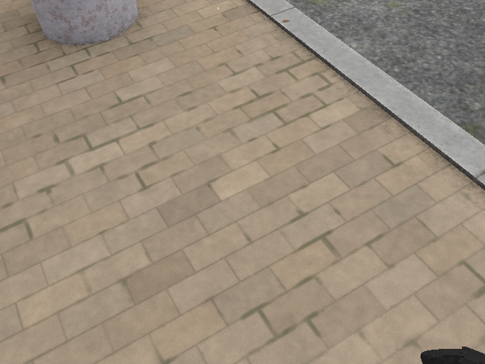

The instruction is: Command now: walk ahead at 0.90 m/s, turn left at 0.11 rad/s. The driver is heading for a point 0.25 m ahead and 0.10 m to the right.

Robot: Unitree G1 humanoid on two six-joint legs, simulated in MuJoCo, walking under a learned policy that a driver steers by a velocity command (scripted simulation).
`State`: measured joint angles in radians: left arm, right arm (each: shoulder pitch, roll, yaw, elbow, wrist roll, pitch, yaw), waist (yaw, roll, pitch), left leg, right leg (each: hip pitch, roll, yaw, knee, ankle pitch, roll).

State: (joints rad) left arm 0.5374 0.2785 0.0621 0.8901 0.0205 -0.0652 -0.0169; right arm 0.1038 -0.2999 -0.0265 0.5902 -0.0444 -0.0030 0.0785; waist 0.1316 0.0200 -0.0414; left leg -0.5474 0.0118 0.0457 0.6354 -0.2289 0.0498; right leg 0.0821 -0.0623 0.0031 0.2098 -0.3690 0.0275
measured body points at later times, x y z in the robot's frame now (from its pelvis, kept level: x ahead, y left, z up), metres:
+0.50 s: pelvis +0.31 +0.02 -0.02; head +0.36 +0.01 +0.43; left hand +0.53 +0.25 -0.10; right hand +0.35 -0.26 -0.15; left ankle +0.13 +0.13 -0.68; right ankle +0.46 -0.06 -0.73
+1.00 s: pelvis +0.42 +0.05 +0.00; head +0.42 +0.06 +0.45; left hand +0.53 +0.30 -0.13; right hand +0.50 -0.20 -0.13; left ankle +0.41 +0.18 -0.73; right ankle +0.46 -0.07 -0.73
